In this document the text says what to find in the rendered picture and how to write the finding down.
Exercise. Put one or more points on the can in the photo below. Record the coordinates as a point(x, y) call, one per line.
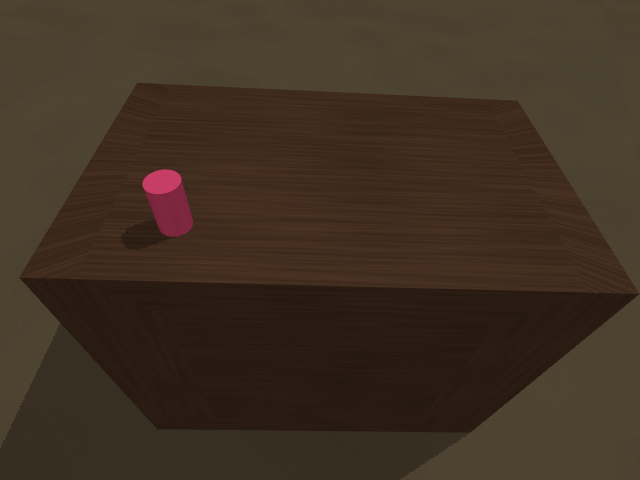
point(166, 195)

